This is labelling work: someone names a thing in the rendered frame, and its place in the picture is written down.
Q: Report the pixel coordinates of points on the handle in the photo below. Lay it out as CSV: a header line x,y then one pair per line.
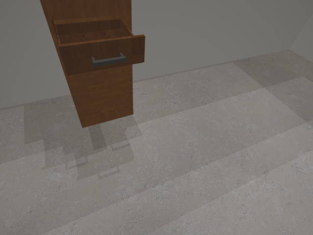
x,y
109,60

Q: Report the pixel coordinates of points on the drawer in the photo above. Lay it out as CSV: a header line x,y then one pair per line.
x,y
78,42

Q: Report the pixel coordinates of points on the cabinet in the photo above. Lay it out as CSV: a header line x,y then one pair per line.
x,y
100,95

